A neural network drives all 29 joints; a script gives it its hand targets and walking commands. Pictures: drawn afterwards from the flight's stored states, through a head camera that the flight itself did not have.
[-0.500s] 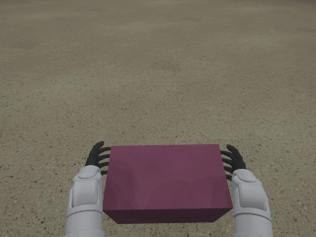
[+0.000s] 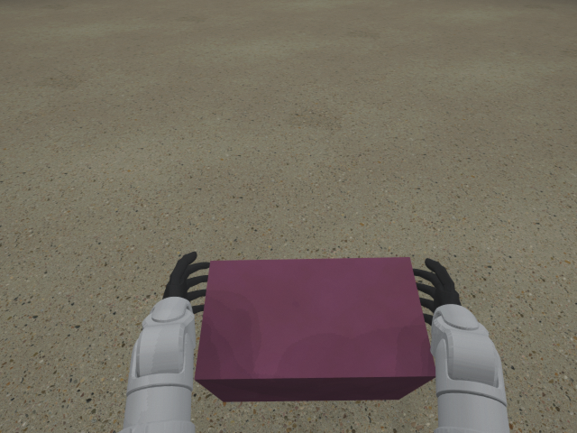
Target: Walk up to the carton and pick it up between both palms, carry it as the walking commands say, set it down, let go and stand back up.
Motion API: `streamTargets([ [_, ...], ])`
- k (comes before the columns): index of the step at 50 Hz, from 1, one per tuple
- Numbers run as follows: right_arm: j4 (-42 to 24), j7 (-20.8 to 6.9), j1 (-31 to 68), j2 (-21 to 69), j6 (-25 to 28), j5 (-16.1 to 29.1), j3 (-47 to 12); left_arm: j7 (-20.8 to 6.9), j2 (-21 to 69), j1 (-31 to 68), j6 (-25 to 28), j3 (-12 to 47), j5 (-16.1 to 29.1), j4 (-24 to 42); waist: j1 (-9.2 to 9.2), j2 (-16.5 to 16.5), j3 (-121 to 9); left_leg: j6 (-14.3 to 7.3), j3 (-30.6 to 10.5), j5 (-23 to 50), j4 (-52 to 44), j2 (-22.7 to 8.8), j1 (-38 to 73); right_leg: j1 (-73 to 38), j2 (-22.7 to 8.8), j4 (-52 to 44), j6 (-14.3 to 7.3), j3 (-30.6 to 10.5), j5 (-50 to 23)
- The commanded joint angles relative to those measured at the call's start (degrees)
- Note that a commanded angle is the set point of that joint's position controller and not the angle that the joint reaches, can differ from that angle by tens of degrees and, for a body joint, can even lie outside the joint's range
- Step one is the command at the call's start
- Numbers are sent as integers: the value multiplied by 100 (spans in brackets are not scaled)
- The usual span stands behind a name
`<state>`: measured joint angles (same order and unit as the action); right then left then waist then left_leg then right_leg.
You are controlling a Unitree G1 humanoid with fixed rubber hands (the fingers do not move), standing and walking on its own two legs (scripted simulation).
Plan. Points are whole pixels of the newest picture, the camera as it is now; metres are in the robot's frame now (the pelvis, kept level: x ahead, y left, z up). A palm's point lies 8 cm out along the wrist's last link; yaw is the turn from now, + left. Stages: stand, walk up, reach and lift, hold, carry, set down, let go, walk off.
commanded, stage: carry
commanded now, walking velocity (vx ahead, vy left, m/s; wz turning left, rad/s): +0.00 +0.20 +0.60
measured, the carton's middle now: (310, 334) +0.29 -0.02 -0.02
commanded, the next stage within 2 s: none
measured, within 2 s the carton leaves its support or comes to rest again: neither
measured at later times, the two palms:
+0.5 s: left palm (48, 345) +0.22 +0.30 +0.08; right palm (340, 312) +0.28 -0.06 +0.06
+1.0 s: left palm out of the picture +0.08 +0.51 +0.05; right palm (156, 344) +0.24 +0.18 +0.05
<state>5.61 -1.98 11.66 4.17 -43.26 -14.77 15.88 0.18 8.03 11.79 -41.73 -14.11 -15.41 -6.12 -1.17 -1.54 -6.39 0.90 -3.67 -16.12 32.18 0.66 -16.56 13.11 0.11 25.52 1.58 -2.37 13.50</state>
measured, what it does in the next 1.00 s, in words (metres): steps to the left, turning left: right foot, then left foot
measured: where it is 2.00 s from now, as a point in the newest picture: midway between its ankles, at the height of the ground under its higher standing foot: outside the picture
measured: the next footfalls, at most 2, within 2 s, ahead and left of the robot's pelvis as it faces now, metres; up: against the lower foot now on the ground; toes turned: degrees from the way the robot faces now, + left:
right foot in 0.46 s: +0.02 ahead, -0.02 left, +0.00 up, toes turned +2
left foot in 0.82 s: -0.04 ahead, +0.34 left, +0.00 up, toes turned +28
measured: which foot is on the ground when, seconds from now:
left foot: down 0.00-0.46, up 0.48-0.80, down 0.82-1.00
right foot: down 0.00-0.14, up 0.16-0.44, down 0.46-0.82, up 0.84-1.00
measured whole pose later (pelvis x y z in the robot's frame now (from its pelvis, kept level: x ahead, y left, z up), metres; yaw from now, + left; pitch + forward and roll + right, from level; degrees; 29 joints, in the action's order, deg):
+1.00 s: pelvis -0.08 +0.22 -0.02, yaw +26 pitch +5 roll +1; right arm -22.3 3.9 7.5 7.5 -65.9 -8.9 10.3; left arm 5.5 7.0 7.1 -63.8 -13.5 -5.3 22.8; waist 0.2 1.4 -1.3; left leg -3.7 4.1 -14.4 36.8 2.2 -27.4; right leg 32.2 -6.9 61.9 5.0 6.3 31.1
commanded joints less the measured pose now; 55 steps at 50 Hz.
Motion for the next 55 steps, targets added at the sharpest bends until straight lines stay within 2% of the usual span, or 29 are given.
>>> streamTargets([
  [1,-537,-1611,3130,4965,-183,2223,-4164,-1603,4529,2376,-250,3998,1936,529,199,1534,-922,20,383,-1223,1288,-290,-1194,-393,-2352,-418,-1094,-1693,-2018],
  [3,-898,-1553,3085,4968,-418,2522,-4335,-1498,4512,2470,-541,4260,2275,1030,135,1260,-1044,-32,570,-862,769,-235,-844,-42,-2161,-101,-872,-1156,-2276],
  [6,-1594,-1393,2851,4847,-935,3003,-4670,-1336,4325,2419,-1146,4569,2709,1829,81,1008,-1291,-151,661,316,-471,30,315,628,-1674,940,-283,-269,-2028],
  [7,-1665,-1343,2606,4699,-1149,3036,-4647,-1311,4233,2172,-1374,4539,2750,1878,84,158,-1431,-257,-88,976,-922,-453,857,1150,-1299,1934,31,205,-1175],
  [8,-1472,-1326,2201,4587,-1294,2927,-4530,-1337,4216,2085,-1588,4525,2754,1792,22,-1622,-1349,-817,-1617,2866,-1106,-1747,1403,2405,-483,3029,464,975,1743],
  [9,-1740,-1299,2415,4609,-1449,2993,-4652,-1363,4290,2236,-1724,4594,2896,1723,25,-1297,-1429,-1323,-1552,3544,-873,-1711,1287,2409,-522,3955,383,504,2520],
  [11,-2392,-1167,2680,4662,-1703,3102,-4903,-1418,4488,2488,-1939,4741,3320,2172,18,-273,-1388,-1468,-1207,3150,-802,-1504,863,2400,-660,4261,301,374,2144],
  [12,-2606,-1115,2742,4680,-1815,3099,-4938,-1437,4570,2552,-2049,4768,3440,2284,35,-129,-1325,-1433,-1073,2796,-749,-1360,760,2390,-648,3929,255,407,1808],
  [14,-2858,-1040,2688,4673,-2001,3109,-4907,-1420,4610,2472,-2235,4784,3574,2410,41,-220,-1405,-1438,-915,2636,-628,-1156,624,2153,-503,3420,199,599,1419],
  [19,-2877,-1045,2334,4577,-2356,3035,-4881,-1370,4498,2225,-2532,4699,3516,2503,11,-562,-1536,-1482,-1222,2721,-693,-1136,515,1486,-199,2133,-26,773,1255],
  [22,-2831,-1081,2469,4601,-2467,3094,-4919,-1360,4508,2150,-2628,4581,3424,2447,101,-460,-1601,-1159,-924,2261,-530,-779,-258,42,-214,533,-186,935,439],
  [23,-2830,-1084,2565,4615,-2502,3134,-4938,-1361,4499,2088,-2649,4527,3391,2414,192,-75,-1710,-841,-679,1523,-39,-516,-1192,-1116,-701,-107,-323,530,-47],
  [24,-2838,-1094,2545,4690,-2554,3177,-4934,-1356,4388,1853,-2660,4408,3278,2270,226,1560,-1622,-365,77,-346,1302,214,-2443,-1949,-2515,-501,-859,-1292,-1444],
  [25,-3133,-1134,2949,4725,-2549,3200,-4988,-1370,4393,1656,-2651,4296,3234,2179,186,2390,-1255,-182,429,-1762,2867,-67,-3102,-1330,-3934,-654,-1662,-2218,-2882],
  [26,-3077,-1112,3018,4807,-2511,3255,-4988,-1371,4539,2114,-2652,4468,3426,2526,149,1054,-1018,-114,42,-1485,3528,-363,-2873,-945,-3642,-584,-1627,-1799,-3261],
  [27,-2911,-1136,2974,4872,-2514,3308,-5011,-1355,4545,2167,-2662,4421,3368,2550,121,438,-966,-7,-6,-1053,3625,-452,-2614,-665,-3173,-469,-1305,-1095,-2899],
  [28,-2791,-1160,2870,4937,-2511,3327,-5013,-1355,4520,2157,-2655,4410,3324,2568,76,406,-876,94,67,-632,3529,-529,-2464,-536,-2729,-334,-974,-456,-2554],
  [31,-2725,-1121,2637,4899,-2466,3269,-5061,-1386,4444,1989,-2659,4429,3342,2587,96,1196,-750,197,833,-438,2718,-284,-2080,-442,-2131,99,-585,593,-3122],
  [34,-2802,-1057,2500,4914,-2479,3229,-5045,-1398,4428,1782,-2708,4413,3296,2627,116,1603,-934,103,1180,-752,1824,-167,-1578,-620,-2202,425,-528,929,-3970],
  [37,-2837,-1072,2537,4866,-2525,3223,-5009,-1399,4417,1664,-2735,4379,3200,2632,154,2057,-981,-10,1382,-491,806,-88,-1107,-663,-2362,514,-269,1126,-3458],
  [39,-2781,-1103,2483,4874,-2536,3218,-4945,-1389,4439,1697,-2730,4403,3188,2606,101,1998,-1025,-96,1545,27,-296,52,-565,-581,-2417,899,-73,1222,-3085],
  [40,-2693,-1111,2374,4875,-2517,3223,-4907,-1387,4450,1721,-2723,4433,3176,2617,34,1345,-1279,-158,1324,474,-803,94,228,-262,-2167,1678,129,1352,-2544],
  [41,-2630,-1131,2297,4910,-2487,3228,-4857,-1401,4390,1799,-2718,4471,3159,2587,-48,423,-1346,-344,553,1503,-791,-476,1065,750,-1917,2609,336,1265,-834],
  [42,-2551,-1120,2072,4818,-2415,3138,-4761,-1425,4444,1898,-2717,4573,3259,2633,-79,-1823,-1300,-1061,-1389,5043,-584,-1875,1762,2516,-863,3633,735,1616,2488],
  [43,-2753,-1122,2170,4850,-2387,3098,-4773,-1446,4640,1972,-2644,4710,3319,2533,-90,-1781,-1498,-1487,-1036,6603,-66,-1832,1765,2580,-928,4491,599,848,3217],
  [45,-3035,-1122,2270,4970,-2321,3100,-4921,-1459,4914,2208,-2524,4932,3558,2880,-33,-1010,-1717,-1349,-463,5909,56,-1453,1592,2510,-913,4431,483,666,2639],
  [47,-3177,-1117,2312,5049,-2279,3141,-4961,-1429,4843,2299,-2493,4994,3622,3122,13,-798,-1733,-1267,-319,4705,10,-1189,1228,2272,-751,4026,370,746,1826],
  [52,-3101,-1089,1818,4721,-2305,3045,-4995,-1394,4524,1653,-2506,4831,3476,2952,28,-749,-1602,-1412,-866,3315,-388,-1273,442,1440,-474,2697,43,838,1371],
  [55,-3004,-1075,1841,4554,-2336,2989,-5060,-1431,4504,1561,-2530,4666,3350,2729,86,-567,-1406,-1171,-737,2165,-339,-927,-476,62,-304,947,-158,1076,613],
])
